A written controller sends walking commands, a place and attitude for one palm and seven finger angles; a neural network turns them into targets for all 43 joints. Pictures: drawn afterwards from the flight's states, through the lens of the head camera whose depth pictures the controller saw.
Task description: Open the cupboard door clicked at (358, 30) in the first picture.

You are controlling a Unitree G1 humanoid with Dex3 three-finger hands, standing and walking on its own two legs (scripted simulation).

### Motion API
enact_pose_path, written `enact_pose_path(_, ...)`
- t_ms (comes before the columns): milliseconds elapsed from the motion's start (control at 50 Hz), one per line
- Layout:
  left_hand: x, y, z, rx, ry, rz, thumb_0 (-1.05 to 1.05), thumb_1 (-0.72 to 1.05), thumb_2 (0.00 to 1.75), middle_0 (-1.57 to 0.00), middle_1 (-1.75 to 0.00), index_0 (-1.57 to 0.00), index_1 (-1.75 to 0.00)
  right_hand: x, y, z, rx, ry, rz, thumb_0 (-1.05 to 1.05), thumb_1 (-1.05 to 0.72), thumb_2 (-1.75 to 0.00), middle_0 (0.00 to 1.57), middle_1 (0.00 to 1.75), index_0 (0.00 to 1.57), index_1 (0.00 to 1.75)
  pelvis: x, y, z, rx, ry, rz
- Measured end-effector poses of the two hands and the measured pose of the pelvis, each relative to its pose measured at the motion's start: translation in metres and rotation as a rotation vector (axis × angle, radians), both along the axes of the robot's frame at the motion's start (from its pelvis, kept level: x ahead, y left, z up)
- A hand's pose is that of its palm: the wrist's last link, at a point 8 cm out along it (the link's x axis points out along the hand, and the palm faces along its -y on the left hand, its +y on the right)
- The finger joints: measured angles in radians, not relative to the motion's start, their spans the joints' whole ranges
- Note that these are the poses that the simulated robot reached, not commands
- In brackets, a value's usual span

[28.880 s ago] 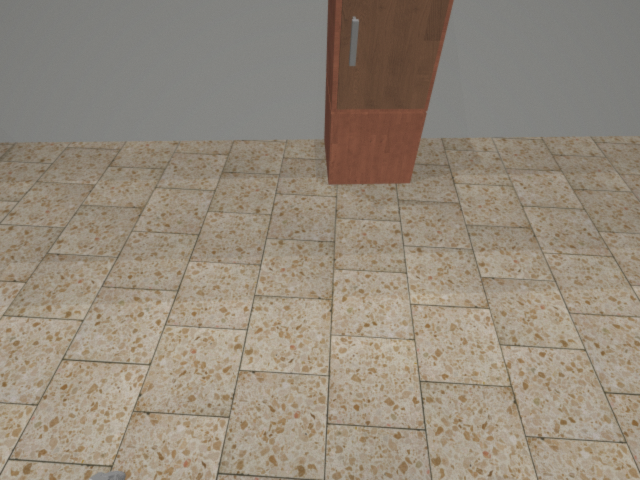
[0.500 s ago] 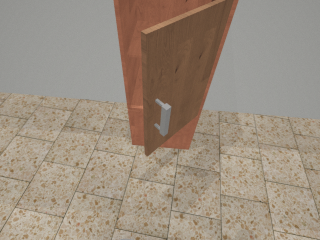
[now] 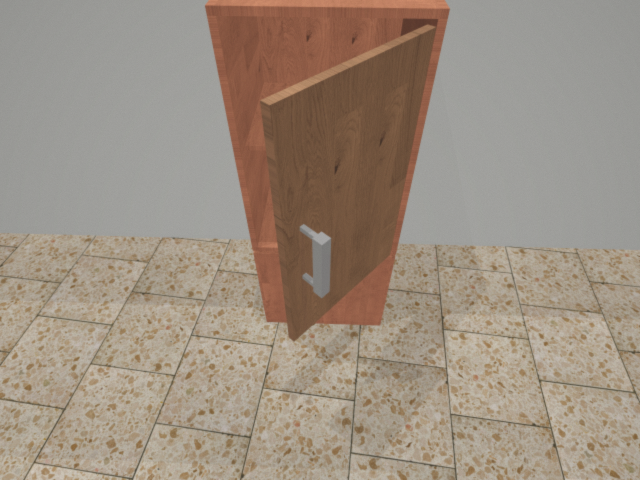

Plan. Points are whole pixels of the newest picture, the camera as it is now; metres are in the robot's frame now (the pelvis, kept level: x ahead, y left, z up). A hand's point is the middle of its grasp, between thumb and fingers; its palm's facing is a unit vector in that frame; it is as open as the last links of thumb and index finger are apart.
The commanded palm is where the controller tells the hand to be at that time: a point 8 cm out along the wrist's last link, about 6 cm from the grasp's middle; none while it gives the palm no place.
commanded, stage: let the arm hang, fingers relaxed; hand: left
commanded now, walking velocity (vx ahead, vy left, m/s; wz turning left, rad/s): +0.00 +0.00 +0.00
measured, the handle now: (313, 261) +0.50 +0.04 -0.07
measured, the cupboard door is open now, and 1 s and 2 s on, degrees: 48 48 48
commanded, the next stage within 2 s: look to check the result in 0.14 s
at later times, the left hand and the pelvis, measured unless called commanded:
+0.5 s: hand out of the picture -0.02 +0.15 -0.18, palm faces +0.07 -0.98 -0.19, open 7.4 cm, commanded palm none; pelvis +0.02 -0.01 +0.00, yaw +0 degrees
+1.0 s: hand out of the picture +0.00 +0.16 -0.18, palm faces +0.04 -0.98 -0.21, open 7.4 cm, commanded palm none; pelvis +0.02 -0.01 +0.00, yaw -2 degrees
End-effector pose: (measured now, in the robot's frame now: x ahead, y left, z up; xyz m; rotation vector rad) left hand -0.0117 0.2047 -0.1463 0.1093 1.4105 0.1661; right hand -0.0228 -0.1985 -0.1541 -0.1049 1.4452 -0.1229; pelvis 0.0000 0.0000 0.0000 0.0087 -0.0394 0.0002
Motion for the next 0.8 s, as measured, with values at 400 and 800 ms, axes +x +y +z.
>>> enact_pose_path(400, -0.017, -0.007, 0.002, 0.017, 0.089, 0.035, 0.01, 0.91, 0.89, -0.2, -0.3, -0.2, -0.3, 0.009, -0.015, 0.0, -0.012, 0.035, -0.005, 0.0, -0.91, -0.9, 0.2, 0.3, 0.2, 0.3, 0.015, -0.012, -0.001, 0.003, 0.005, -0.002)
enact_pose_path(800, 0.002, -0.006, 0.002, 0.014, 0.054, 0.021, 0.0, 0.9, 0.89, -0.2, -0.3, -0.2, -0.3, 0.029, -0.022, 0.002, -0.032, -0.006, 0.001, 0.0, -0.91, -0.9, 0.2, 0.3, 0.2, 0.3, 0.022, -0.012, 0.0, 0.005, 0.001, -0.009)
